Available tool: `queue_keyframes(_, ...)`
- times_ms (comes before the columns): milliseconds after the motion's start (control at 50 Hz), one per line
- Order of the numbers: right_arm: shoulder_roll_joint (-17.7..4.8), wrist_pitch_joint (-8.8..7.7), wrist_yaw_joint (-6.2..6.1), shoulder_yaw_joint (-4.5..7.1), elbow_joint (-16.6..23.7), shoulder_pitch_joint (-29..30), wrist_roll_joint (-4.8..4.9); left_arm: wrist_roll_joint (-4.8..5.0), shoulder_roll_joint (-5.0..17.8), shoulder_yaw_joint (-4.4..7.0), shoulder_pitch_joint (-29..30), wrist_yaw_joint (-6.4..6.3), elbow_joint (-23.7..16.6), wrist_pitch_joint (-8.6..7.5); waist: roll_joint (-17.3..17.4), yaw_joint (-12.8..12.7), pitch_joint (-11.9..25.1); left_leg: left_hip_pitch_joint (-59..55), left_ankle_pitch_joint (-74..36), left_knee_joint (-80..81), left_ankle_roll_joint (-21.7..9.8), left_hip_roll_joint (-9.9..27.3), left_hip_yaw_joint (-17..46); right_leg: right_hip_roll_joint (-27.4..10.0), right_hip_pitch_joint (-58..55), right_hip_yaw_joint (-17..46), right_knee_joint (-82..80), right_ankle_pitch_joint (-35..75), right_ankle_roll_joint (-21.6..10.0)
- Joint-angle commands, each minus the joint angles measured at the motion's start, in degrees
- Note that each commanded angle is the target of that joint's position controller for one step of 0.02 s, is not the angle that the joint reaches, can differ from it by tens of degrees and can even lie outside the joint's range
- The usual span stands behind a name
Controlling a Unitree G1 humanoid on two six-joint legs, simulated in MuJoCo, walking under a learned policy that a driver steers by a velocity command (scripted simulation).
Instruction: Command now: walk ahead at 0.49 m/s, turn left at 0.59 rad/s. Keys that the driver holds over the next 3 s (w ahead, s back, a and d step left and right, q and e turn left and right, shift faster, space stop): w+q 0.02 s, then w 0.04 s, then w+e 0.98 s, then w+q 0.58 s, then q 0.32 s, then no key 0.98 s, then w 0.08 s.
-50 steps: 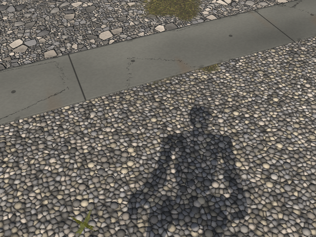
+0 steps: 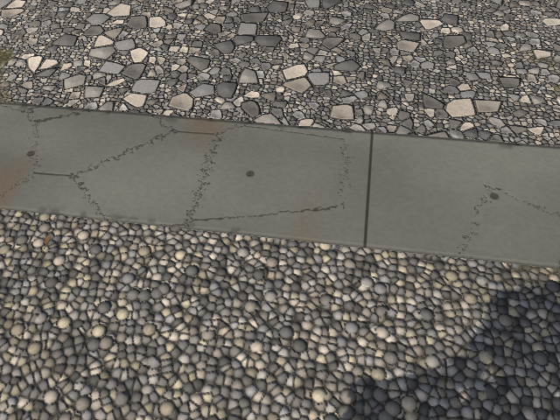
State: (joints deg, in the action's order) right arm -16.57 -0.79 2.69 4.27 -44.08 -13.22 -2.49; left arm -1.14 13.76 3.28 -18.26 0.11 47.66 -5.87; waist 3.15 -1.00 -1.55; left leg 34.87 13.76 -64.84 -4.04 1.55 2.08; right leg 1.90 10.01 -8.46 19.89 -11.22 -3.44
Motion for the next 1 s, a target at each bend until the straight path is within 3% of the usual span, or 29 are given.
queue_keyframes(20, -0.02, 0.08, 0.91, -0.50, 4.13, 1.03, -0.02, 0.09, 4.35, 0.62, -1.03, 0.25, -2.00, -1.37, -6.64, 1.34, -0.78, 6.84, -5.98, 2.15, 0.64, 2.76, 1.57, -16.76, -2.52, 9.90, -11.93, 12.16, -6.63)
queue_keyframes(100, 2.31, -0.84, 1.39, -2.05, 6.12, 8.99, 0.23, 0.06, 4.36, 0.12, -4.70, 0.62, 0.40, -1.22, -6.79, -0.31, -2.19, 1.16, -13.50, 18.70, 0.58, 0.94, -1.74, -13.60, -0.91, 3.75, -11.84, 17.40, -5.40)
queue_keyframes(160, 1.85, -1.21, 1.38, -2.54, 7.31, 14.41, 0.10, 0.58, 6.46, 0.23, -8.21, 0.43, 2.67, -0.38, -7.02, -1.58, -3.22, -2.71, -11.10, 27.01, 0.24, 0.79, -6.30, -14.59, -4.48, 5.36, -11.26, 20.51, -6.19)
queue_keyframes(200, 1.08, -1.64, 0.72, -2.50, 7.50, 15.48, 0.02, 0.32, 7.71, 0.34, -10.03, 0.26, 4.12, 0.42, -7.05, -1.70, -3.16, -4.21, -6.25, 30.54, -0.42, -0.37, -6.94, -16.00, -9.19, 6.90, -7.79, 27.50, -6.48)
queue_keyframes(240, -0.18, -2.54, -0.17, -1.98, 5.44, 9.65, -0.20, 0.26, 8.89, 0.46, -10.29, 0.03, 5.26, 1.09, -7.99, 1.34, 0.07, -13.08, -2.49, 35.26, -1.80, -3.27, -7.33, -15.53, -11.43, 6.98, 1.48, 40.09, -5.69)
queue_keyframes(260, -1.87, -3.43, -0.86, -1.22, 2.16, 0.44, -0.81, 0.69, 8.56, 0.25, -9.96, 0.03, 5.55, 1.33, -6.54, 5.49, 5.21, -25.66, -5.47, 38.97, -3.20, -3.81, -6.98, -13.22, -8.05, 5.19, 11.82, 39.46, -4.51)
queue_keyframes(280, -6.27, -4.07, -1.84, 0.10, -0.12, -9.92, -2.18, 1.21, 6.32, -0.50, -8.78, 0.16, 3.61, 1.14, -2.64, 9.53, 12.98, -41.91, -1.19, 39.25, -5.75, 6.79, 3.63, -10.71, 3.36, 3.98, 26.67, 22.38, -3.35)
queue_keyframes(300, -11.99, -3.95, -2.65, 1.46, -0.47, -13.08, -2.30, 2.84, -1.67, -2.34, -13.83, 0.69, 1.10, 1.13, 11.00, 7.60, 21.52, -59.66, -1.02, 42.73, -12.24, 25.67, 29.31, -1.70, 25.25, 1.83, 46.55, -18.64, -0.92)
queue_keyframes(320, -9.79, -3.31, -2.94, 1.45, -0.43, -13.12, -0.22, 1.68, 5.82, -0.04, -10.48, -0.19, 2.53, 1.83, 2.61, 9.05, 19.60, -53.44, -1.19, 45.78, -11.85, 24.57, 31.17, -2.37, 28.63, 9.46, 52.20, -18.30, -1.74)
queue_keyframes(340, -6.23, -3.45, -2.86, 0.27, -0.90, -8.17, 0.26, 1.62, 5.67, 0.36, -6.37, -0.06, 1.33, 1.81, 1.58, 6.28, 10.77, -45.94, -3.71, 47.30, -9.67, 21.11, 21.45, -4.77, 29.66, 11.02, 51.44, -12.94, -2.23)
queue_keyframes(360, -2.98, -3.88, -2.55, -0.49, -0.98, -4.71, 0.53, 1.54, 4.21, 0.17, -5.05, 0.14, 1.46, 1.75, 1.07, 4.46, 5.99, -38.77, -7.46, 49.89, -7.74, 18.54, 15.16, -6.25, 28.12, 10.65, 48.66, -9.33, -1.94)
queue_keyframes(400, 0.12, -4.59, -2.68, -1.27, -1.55, -1.89, 1.09, -0.04, 3.00, 0.49, -6.09, 0.80, 2.63, 3.28, 2.55, 1.26, 2.03, -30.39, -9.82, 53.18, -4.62, 14.60, 6.69, -7.55, 23.82, 10.38, 45.99, -6.47, -0.78)
queue_keyframes(420, 0.56, -5.07, -2.75, -1.35, -1.97, -2.12, 1.16, -0.35, 2.06, 0.55, -6.14, 1.23, 2.78, 4.04, 2.32, 0.58, 1.66, -28.57, -11.58, 54.15, -4.42, 14.07, 4.59, -7.36, 22.74, 10.12, 46.05, -5.59, -0.42)
queue_keyframes(480, -0.49, -6.32, -3.05, -0.88, -3.80, -4.25, 1.75, -0.71, 0.72, 0.72, -2.00, 2.19, 1.01, 5.16, 1.38, -0.55, -0.26, -28.23, -16.13, 56.43, -4.88, 13.79, -0.99, -7.91, 26.95, 9.63, 45.24, -0.39, 0.33)
queue_keyframes(560, 0.00, -6.30, -3.23, -1.02, -5.89, -6.95, 1.34, -0.73, 0.35, 0.33, 6.29, 2.92, -2.11, 5.29, 1.18, 0.21, -3.06, -28.54, -18.16, 56.99, -4.76, 12.42, -7.87, -8.20, 30.73, 8.39, 36.31, 8.35, 0.88)
queue_keyframes(620, -1.92, -6.24, -3.49, -0.67, -6.76, -8.29, 1.28, -0.78, 0.14, -0.42, 13.02, 3.70, -4.61, 5.07, 1.26, 1.59, -4.35, -29.05, -19.44, 57.05, -4.17, 12.61, -11.67, -7.29, 27.12, 5.18, 25.37, 12.77, -0.13)
queue_keyframes(680, -3.72, -5.57, -3.92, -0.20, -8.21, -11.02, 1.22, -1.12, 1.27, -0.43, 16.84, 4.05, -6.47, 5.08, 0.56, 2.60, -5.14, -34.73, -24.26, 54.88, -3.65, 14.28, -13.77, -6.09, 25.82, 2.33, 19.91, 8.70, -2.23)
queue_keyframes(740, -5.88, -4.42, -4.39, 0.28, -8.96, -11.29, 0.98, -1.31, 2.57, 0.18, 14.91, 3.55, -6.59, 5.06, 1.71, 1.09, -2.53, -39.93, -46.27, 44.82, -2.54, 14.72, -16.57, -1.57, 19.91, -1.04, 17.34, 0.13, -5.47)
queue_keyframes(760, -6.92, -3.80, -4.46, 0.58, -9.01, -11.01, 0.86, -1.25, 3.45, 0.70, 10.80, 3.26, -5.59, 4.89, 2.04, -0.81, 0.18, -40.56, -52.73, 37.18, -2.32, 14.60, -17.23, 0.80, 15.19, -1.74, 16.55, -3.00, -6.84)
queue_keyframes(780, -7.77, -3.13, -4.37, 0.80, -8.76, -10.58, 1.04, -1.31, 4.61, 1.50, 3.72, 2.80, -3.51, 4.36, 1.11, -3.93, 4.44, -38.17, -51.41, 25.89, -1.65, 13.90, -17.94, 3.18, 6.24, -1.52, 13.13, -2.99, -8.38)
queue_keyframes(800, -7.14, -2.93, -4.18, 0.56, -7.69, -10.50, 0.90, -1.93, 8.45, 3.11, -5.75, 1.91, -0.58, 3.93, -3.23, -7.89, 10.19, -27.90, -37.85, 9.66, 0.24, 12.36, -18.05, -0.14, -8.36, 5.94, 9.87, -5.58, -10.80)
queue_keyframes(820, 0.29, -3.30, -3.01, -0.97, -3.57, -12.85, 1.67, -1.69, 16.02, 4.93, -5.49, 1.05, -1.10, 4.00, -17.64, -4.12, 14.82, -2.34, 10.43, -11.84, 3.89, 2.26, -16.74, -18.14, -25.67, 35.90, 5.63, -8.41, -18.99)
queue_keyframes(840, -4.18, -4.17, -2.60, -0.10, -1.32, -6.16, 1.47, 0.19, 16.55, 5.05, -7.20, 0.95, -2.03, 4.68, -11.61, -6.47, 18.49, 6.11, 16.84, -18.89, 4.46, -2.55, -2.91, -21.60, -27.92, 53.28, -3.69, -7.89, -21.19)
queue_keyframes(860, -3.93, -4.87, -2.34, -0.30, 0.16, -1.28, 1.95, 0.22, 15.12, 4.68, -4.50, 0.40, -1.29, 4.96, -7.82, -5.45, 10.16, 10.95, 10.40, -17.70, 3.69, 1.20, -0.51, -20.55, -23.15, 43.25, -4.35, -3.30, -19.30)
queue_keyframes(880, -3.33, -5.54, -2.49, -0.74, -0.25, -1.59, 2.04, 0.59, 11.74, 3.89, -1.74, 0.12, -1.31, 4.73, -3.90, -3.08, 5.02, 8.42, 5.17, -12.05, 3.40, 3.53, -0.77, -18.64, -14.98, 36.69, -4.52, 4.26, -17.06)
queue_keyframes(900, -3.05, -5.32, -2.69, -0.66, -0.95, -2.21, 1.38, 0.69, 9.66, 3.31, 0.94, 0.02, -1.62, 4.32, -1.69, -0.53, 2.56, 4.53, 3.82, -7.54, 3.53, 4.92, -0.45, -15.48, -8.82, 31.78, -4.86, 10.35, -14.72)
queue_keyframes(940, -2.42, -3.13, -2.53, -0.76, -1.32, -4.38, -0.30, 1.20, 7.29, 2.41, 3.23, 0.07, -2.16, 3.39, -2.61, 2.33, 3.07, -1.95, 3.77, -3.16, 4.77, 5.53, -0.12, -11.76, -2.60, 26.14, -6.03, 17.29, -13.40)
queue_keyframes(1000, -1.15, -1.21, -2.01, -1.03, -0.04, -2.01, -0.43, 1.32, 8.88, 2.67, 0.74, 0.35, -1.57, 2.16, -3.16, 2.56, 2.30, -1.27, 0.98, 2.57, 6.30, 5.05, -1.49, -9.11, 0.07, 23.37, -7.40, 19.16, -13.14)
